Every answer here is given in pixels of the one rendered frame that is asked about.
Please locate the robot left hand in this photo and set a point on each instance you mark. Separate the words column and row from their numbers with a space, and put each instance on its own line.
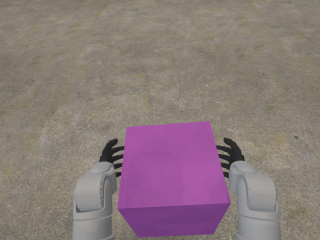
column 107, row 153

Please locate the left robot forearm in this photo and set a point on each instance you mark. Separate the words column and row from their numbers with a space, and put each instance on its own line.
column 93, row 203

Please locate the carton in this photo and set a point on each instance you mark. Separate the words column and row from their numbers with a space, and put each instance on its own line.
column 172, row 182

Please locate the robot right hand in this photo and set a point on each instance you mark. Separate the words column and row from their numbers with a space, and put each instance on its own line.
column 234, row 152

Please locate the right robot forearm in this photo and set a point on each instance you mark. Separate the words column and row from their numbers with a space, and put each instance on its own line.
column 257, row 203

